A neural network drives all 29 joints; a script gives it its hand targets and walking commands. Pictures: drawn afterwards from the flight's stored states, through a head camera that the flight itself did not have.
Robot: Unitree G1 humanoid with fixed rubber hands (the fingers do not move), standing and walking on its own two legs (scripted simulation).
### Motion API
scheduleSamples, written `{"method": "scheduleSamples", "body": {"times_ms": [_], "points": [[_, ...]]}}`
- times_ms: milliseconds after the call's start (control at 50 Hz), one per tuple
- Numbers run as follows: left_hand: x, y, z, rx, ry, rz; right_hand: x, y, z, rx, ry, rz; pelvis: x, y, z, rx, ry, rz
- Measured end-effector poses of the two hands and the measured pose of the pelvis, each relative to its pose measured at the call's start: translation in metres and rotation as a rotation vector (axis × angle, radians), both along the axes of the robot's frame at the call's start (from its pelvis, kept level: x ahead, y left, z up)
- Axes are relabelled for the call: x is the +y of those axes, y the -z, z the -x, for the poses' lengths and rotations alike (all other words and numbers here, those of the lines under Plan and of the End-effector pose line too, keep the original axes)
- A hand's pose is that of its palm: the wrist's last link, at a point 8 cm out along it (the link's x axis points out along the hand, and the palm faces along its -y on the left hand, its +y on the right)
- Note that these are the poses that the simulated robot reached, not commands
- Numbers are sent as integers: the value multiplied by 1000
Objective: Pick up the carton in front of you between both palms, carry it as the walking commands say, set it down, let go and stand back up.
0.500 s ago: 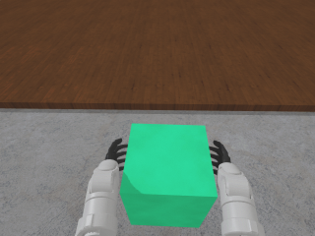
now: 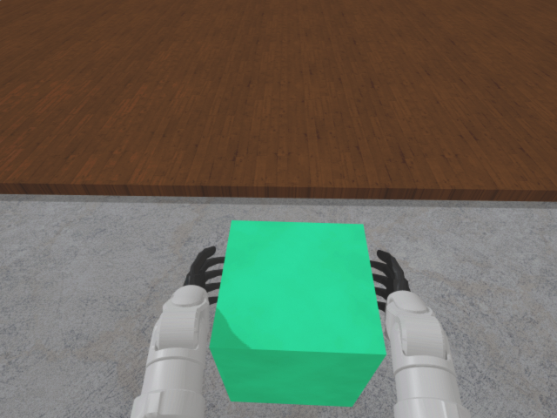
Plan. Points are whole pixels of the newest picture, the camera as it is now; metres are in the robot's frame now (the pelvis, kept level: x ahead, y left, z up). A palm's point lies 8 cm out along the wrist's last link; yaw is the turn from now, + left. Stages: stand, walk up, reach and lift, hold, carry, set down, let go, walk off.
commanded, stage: reach and lift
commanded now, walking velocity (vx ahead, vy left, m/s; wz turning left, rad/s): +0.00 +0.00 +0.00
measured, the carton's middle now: (294, 316) +0.30 +0.00 -0.04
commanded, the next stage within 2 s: hold in 0.24 s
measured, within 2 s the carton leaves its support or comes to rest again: neither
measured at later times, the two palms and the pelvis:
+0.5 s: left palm (191, 297) +0.28 +0.15 +0.05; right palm (401, 303) +0.28 -0.15 +0.05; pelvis +0.00 +0.00 +0.00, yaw +0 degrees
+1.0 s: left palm (191, 295) +0.28 +0.15 +0.05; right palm (401, 300) +0.28 -0.15 +0.05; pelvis -0.01 +0.00 +0.00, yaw +0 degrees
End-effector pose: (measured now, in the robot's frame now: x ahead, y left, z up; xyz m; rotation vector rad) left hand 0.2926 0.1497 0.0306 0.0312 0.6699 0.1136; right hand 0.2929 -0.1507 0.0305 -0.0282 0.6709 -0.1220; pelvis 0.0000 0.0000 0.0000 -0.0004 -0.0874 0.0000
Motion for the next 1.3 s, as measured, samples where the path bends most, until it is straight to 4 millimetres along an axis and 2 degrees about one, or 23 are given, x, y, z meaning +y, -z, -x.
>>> {"method": "scheduleSamples", "body": {"times_ms": [260,420,580,760,1300], "points": [[0,-5,3,-2,5,-3,1,-5,3,-2,-1,5,1,-1,-2,-14,1,0],[1,-20,11,-33,3,-1,1,-20,12,-33,-1,5,2,-2,-1,-36,3,0],[1,-17,18,-6,-4,8,1,-16,18,-6,5,-6,1,0,9,-56,3,0],[1,-19,17,-18,-16,20,1,-19,16,-18,12,-17,0,1,15,-57,1,-1],[1,-18,12,-8,2,-1,1,-18,12,-9,-2,6,1,-2,2,-49,4,0]]}}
